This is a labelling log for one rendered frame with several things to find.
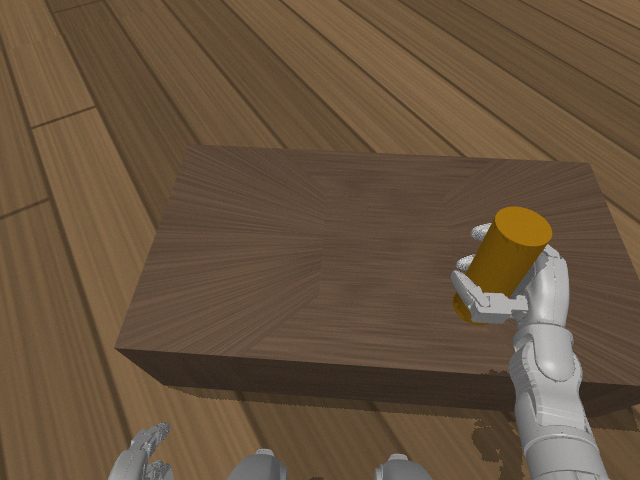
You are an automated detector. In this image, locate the can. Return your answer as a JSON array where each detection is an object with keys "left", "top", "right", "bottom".
[{"left": 453, "top": 206, "right": 552, "bottom": 325}]

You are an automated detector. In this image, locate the right robot hand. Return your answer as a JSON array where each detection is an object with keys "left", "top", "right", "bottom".
[{"left": 451, "top": 223, "right": 570, "bottom": 331}]

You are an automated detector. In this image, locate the right robot arm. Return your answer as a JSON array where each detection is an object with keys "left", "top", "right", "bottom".
[{"left": 509, "top": 323, "right": 610, "bottom": 480}]

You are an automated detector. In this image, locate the left robot hand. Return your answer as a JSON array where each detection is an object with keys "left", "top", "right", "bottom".
[{"left": 108, "top": 422, "right": 179, "bottom": 480}]

